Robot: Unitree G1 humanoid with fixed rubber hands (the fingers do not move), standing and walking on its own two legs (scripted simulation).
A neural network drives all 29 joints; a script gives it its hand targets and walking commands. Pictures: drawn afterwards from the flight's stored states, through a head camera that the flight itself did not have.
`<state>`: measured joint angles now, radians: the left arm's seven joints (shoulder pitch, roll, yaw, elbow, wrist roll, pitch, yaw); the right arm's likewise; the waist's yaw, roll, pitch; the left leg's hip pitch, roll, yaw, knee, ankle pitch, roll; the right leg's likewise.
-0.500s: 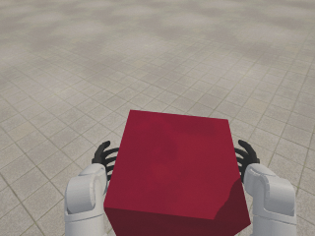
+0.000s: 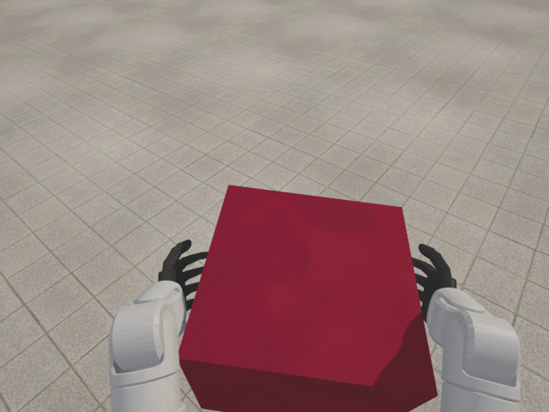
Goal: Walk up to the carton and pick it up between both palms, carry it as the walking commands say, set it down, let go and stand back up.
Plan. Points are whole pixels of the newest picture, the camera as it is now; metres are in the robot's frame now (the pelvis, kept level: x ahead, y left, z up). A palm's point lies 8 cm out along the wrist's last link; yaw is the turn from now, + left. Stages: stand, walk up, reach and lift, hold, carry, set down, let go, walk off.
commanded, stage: carry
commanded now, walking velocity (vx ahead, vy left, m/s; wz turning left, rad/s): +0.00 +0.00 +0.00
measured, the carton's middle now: (299, 310) +0.26 +0.01 +0.02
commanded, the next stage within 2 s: none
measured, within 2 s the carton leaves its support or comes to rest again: neither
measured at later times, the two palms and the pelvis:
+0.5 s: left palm (173, 316) +0.21 +0.17 +0.08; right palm (450, 326) +0.21 -0.18 +0.07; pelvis -0.03 +0.00 +0.00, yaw +0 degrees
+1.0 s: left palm (175, 325) +0.21 +0.17 +0.07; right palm (449, 331) +0.21 -0.18 +0.07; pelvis -0.04 +0.00 +0.00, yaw +0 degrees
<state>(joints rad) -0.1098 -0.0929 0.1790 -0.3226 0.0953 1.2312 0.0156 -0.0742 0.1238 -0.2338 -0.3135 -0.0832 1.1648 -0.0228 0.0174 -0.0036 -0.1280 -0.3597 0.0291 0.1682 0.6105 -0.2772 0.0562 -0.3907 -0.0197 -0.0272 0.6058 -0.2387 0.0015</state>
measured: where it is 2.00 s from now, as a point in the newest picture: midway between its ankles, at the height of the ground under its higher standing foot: outside the picture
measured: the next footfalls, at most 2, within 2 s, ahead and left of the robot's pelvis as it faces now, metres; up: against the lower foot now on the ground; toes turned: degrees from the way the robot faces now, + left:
none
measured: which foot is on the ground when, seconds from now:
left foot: down 0.00-1.00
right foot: down 0.00-1.00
